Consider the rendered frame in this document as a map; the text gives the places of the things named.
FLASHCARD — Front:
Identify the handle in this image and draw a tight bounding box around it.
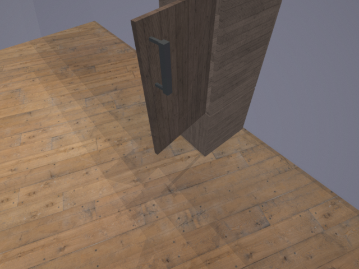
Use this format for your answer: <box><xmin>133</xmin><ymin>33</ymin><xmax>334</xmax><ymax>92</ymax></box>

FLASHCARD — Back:
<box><xmin>149</xmin><ymin>36</ymin><xmax>172</xmax><ymax>96</ymax></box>

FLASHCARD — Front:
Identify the cupboard door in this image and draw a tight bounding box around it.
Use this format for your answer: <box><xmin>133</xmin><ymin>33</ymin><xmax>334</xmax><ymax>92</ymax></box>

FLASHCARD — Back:
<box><xmin>131</xmin><ymin>0</ymin><xmax>217</xmax><ymax>155</ymax></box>

